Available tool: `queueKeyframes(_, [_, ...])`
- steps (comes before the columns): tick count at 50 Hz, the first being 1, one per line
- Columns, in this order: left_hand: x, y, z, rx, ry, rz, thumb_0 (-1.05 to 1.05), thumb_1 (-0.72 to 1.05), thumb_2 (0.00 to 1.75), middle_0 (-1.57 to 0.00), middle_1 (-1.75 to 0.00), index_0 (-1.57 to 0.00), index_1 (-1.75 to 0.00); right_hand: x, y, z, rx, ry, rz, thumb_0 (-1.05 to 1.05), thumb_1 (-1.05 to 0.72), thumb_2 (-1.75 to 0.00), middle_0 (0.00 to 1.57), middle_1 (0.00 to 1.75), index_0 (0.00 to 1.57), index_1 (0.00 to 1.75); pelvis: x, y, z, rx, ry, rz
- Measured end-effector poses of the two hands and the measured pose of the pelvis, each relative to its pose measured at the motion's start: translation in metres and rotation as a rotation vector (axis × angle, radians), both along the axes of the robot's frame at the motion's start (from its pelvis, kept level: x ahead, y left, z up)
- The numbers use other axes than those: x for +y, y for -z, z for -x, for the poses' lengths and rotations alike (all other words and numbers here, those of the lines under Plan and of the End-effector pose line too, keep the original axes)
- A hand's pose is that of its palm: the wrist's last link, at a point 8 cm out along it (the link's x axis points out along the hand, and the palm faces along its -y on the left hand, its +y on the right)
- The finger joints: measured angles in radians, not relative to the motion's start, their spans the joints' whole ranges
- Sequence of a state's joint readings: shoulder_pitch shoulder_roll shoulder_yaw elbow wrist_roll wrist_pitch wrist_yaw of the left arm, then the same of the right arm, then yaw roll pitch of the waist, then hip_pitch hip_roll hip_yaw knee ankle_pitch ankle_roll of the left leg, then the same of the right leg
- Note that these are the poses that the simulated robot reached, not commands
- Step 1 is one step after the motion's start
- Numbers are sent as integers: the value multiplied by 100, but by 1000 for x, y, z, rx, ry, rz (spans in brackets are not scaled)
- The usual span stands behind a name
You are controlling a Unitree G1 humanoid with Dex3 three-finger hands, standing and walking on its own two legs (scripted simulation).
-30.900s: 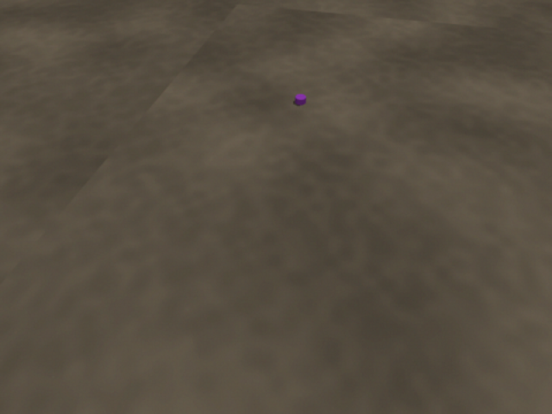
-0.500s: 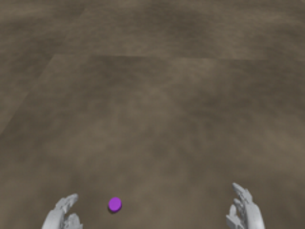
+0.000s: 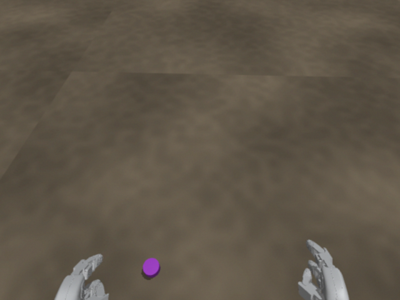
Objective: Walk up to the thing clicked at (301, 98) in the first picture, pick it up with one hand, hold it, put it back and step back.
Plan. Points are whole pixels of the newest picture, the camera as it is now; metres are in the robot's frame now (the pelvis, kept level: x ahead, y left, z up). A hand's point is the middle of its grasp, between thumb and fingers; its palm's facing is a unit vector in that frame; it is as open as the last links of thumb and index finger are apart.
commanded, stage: home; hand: left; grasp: from above
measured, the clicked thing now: (151, 267) +0.39 +0.21 -0.69
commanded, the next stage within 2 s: stand in 0.06 s
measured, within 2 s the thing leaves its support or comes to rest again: neither
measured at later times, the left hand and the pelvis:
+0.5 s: hand out of the picture +0.10 +0.24 -0.10, palm faces +0.03 -0.94 -0.33, open 7.4 cm; pelvis -0.01 +0.01 +0.04, yaw +0 degrees
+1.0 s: hand out of the picture +0.04 +0.24 -0.10, palm faces +0.05 -0.94 -0.33, open 7.4 cm; pelvis -0.01 +0.01 +0.06, yaw +1 degrees
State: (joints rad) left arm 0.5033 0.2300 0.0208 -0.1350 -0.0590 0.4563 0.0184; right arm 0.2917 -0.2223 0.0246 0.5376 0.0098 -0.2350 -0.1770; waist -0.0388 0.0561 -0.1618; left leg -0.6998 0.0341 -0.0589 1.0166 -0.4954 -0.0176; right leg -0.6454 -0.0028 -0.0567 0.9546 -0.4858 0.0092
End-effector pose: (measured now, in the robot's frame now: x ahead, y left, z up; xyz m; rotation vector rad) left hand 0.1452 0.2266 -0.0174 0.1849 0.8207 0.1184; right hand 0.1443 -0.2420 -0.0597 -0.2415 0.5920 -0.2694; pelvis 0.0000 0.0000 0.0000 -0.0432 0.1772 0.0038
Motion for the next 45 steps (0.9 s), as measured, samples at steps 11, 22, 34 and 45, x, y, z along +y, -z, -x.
queueKeyframes(11, [5,14,-6,-36,35,-67,1,90,90,-20,-30,-20,-30,-4,11,2,154,-102,36,1,-90,-90,20,29,20,30,-3,-7,5,-66,-4,-22])
queueKeyframes(22, [49,49,41,184,-38,-126,1,91,90,-20,-30,-20,-30,-27,15,44,462,-73,-3,1,-90,-90,20,30,20,30,2,-31,8,-160,3,-45])
queueKeyframes(34, [57,51,99,377,-118,-99,1,91,90,-20,-30,-20,-30,-19,12,72,583,-26,-44,0,-91,-90,20,29,20,30,8,-53,3,-214,-9,-39])
queueKeyframes(45, [58,46,115,424,-134,-98,1,91,90,-20,-30,-20,-30,-19,7,80,609,-8,-59,0,-90,-90,20,30,20,30,7,-63,8,-248,-13,-41])
